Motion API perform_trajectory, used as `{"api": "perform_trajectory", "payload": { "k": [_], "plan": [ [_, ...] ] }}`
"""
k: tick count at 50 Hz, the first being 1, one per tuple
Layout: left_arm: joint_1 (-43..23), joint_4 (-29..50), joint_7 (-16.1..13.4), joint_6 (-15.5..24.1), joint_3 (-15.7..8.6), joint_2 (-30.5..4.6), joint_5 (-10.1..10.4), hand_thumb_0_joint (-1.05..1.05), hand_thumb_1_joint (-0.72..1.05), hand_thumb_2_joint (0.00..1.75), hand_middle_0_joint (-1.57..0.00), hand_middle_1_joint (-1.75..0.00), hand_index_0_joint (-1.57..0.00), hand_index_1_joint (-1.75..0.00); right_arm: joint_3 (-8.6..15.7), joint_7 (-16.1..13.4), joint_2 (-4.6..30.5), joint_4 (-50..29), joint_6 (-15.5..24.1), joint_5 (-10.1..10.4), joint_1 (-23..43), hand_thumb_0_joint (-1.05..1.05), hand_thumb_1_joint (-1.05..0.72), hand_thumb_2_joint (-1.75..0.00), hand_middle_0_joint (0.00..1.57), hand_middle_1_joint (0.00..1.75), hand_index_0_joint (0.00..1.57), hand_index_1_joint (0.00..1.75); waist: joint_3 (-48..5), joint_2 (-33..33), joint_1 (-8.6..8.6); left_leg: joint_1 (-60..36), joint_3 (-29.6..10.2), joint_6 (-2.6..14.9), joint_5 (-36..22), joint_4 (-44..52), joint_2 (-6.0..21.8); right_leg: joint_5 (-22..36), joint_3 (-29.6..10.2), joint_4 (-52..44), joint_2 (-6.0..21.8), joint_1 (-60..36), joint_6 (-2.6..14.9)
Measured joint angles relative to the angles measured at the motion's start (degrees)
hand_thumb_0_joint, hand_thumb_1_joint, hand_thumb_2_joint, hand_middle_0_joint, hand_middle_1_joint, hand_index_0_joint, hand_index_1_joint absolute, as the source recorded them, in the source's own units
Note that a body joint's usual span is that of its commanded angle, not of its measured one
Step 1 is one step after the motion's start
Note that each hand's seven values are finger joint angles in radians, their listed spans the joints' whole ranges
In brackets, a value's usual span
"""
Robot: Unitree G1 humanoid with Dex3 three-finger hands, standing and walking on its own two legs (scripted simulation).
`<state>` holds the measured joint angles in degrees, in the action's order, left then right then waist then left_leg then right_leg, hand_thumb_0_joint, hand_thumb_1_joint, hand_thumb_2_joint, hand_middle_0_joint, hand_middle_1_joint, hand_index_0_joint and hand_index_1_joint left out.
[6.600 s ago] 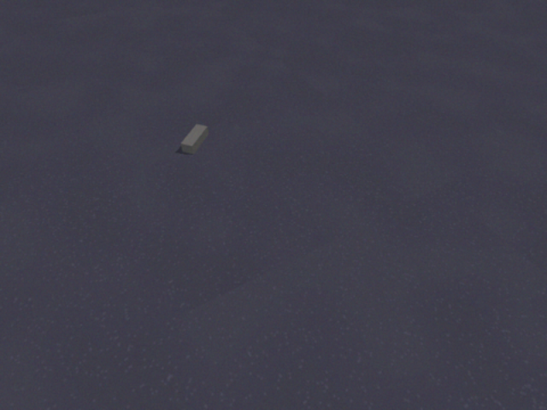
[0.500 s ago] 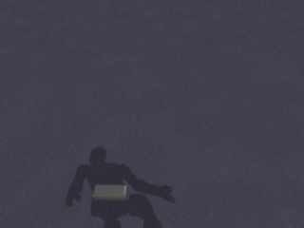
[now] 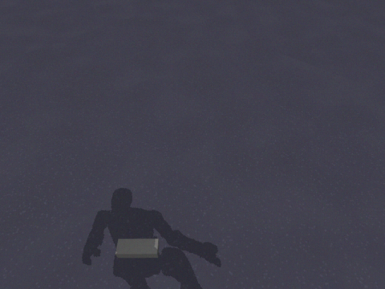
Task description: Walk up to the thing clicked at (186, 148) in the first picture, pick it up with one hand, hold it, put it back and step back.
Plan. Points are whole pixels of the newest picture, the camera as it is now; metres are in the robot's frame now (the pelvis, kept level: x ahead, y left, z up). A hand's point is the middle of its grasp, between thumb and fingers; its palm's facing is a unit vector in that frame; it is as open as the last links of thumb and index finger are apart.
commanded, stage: walk up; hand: left
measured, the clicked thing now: (138, 248) +0.46 +0.25 -0.75
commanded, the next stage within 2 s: stand in 0.08 s
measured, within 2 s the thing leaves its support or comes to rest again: neither
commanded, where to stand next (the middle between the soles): +0.09 +0.03 m, yaw -2 degrees
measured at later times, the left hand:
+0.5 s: hand out of the picture +0.08 +0.25 -0.16, palm faces +0.00 -0.94 -0.33, open 7.3 cm
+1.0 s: hand out of the picture +0.07 +0.24 -0.16, palm faces -0.01 -0.94 -0.33, open 7.3 cm
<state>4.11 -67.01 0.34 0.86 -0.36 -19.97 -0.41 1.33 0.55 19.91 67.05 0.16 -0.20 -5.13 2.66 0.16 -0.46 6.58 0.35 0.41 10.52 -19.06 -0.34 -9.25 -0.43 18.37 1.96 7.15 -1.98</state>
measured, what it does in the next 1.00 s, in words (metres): stands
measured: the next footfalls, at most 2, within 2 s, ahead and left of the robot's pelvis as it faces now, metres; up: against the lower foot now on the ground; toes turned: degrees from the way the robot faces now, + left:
none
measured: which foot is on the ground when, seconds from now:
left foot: down 0.00-1.00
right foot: down 0.00-1.00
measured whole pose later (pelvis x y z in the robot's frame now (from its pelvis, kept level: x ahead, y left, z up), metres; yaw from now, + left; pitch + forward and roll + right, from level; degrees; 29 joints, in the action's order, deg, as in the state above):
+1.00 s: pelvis +0.01 -0.01 +0.00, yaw +1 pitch -2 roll +0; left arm 5.9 -65.5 0.5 0.3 -0.3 -20.0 -0.6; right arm 0.1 0.3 20.0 65.5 0.5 -0.3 -5.5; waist 2.9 0.0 -0.3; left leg 5.9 -0.9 -0.4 10.3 -18.2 0.4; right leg -9.2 0.9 17.1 1.3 6.0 -1.2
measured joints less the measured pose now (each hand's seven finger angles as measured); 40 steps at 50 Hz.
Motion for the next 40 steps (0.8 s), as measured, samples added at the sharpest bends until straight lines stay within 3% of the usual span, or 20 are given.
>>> {"api": "perform_trajectory", "payload": {
  "k": [40],
  "plan": [
    [1.87, 1.41, 0.1, -0.52, -0.11, -0.05, -0.15, 0.0, 0.91, 0.9, -0.21, -0.3, -0.2, -0.3, -1.02, -0.24, -0.01, -1.59, 0.4, -0.1, 0.36, 0.0, -0.9, -0.9, 0.2, 0.3, 0.2, 0.3, 0.26, -0.11, 0.38, -0.67, -1.08, -0.69, -0.21, 0.91, 0.6, 0.11, 1.12, -1.36, -0.58, -1.23, 0.68]
  ]
}}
